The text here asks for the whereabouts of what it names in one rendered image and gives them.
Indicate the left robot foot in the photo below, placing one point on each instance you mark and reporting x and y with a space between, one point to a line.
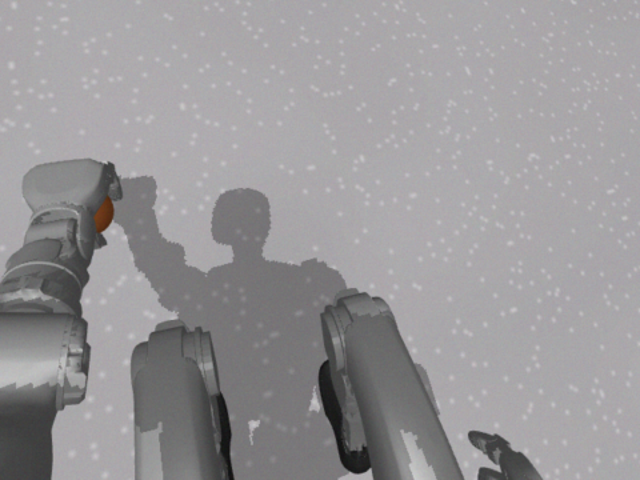
226 437

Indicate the left robot arm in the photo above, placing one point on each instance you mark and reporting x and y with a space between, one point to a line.
44 357

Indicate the right robot hand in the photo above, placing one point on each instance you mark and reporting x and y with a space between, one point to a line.
513 465

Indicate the ball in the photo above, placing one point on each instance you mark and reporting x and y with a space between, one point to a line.
104 215

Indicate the right robot foot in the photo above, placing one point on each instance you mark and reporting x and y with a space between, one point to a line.
353 461

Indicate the left robot hand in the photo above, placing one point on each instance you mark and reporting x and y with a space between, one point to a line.
82 182

